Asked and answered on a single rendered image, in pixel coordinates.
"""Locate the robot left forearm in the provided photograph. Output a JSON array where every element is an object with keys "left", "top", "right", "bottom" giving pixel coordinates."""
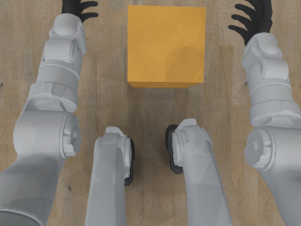
[{"left": 13, "top": 13, "right": 87, "bottom": 153}]

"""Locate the robot left thigh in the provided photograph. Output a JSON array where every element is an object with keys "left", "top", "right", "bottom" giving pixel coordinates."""
[{"left": 85, "top": 133, "right": 132, "bottom": 226}]

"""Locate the carton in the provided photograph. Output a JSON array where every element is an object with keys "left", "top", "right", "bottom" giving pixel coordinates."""
[{"left": 127, "top": 5, "right": 206, "bottom": 89}]

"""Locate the robot right forearm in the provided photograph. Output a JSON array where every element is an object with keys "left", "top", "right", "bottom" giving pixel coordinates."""
[{"left": 241, "top": 32, "right": 301, "bottom": 129}]

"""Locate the right robot shin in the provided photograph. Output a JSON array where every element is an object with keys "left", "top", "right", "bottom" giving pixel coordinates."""
[{"left": 173, "top": 118, "right": 213, "bottom": 167}]

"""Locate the left robot hand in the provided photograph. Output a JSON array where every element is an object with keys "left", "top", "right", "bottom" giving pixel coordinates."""
[{"left": 61, "top": 0, "right": 99, "bottom": 23}]

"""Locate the left robot upper arm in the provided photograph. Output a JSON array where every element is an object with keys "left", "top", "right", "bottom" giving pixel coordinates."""
[{"left": 0, "top": 109, "right": 82, "bottom": 226}]

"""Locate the right robot hand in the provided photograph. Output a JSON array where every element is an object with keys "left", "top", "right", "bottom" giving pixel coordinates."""
[{"left": 228, "top": 0, "right": 273, "bottom": 46}]

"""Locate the right robot upper arm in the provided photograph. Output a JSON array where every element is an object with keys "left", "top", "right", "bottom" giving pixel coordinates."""
[{"left": 244, "top": 125, "right": 301, "bottom": 226}]

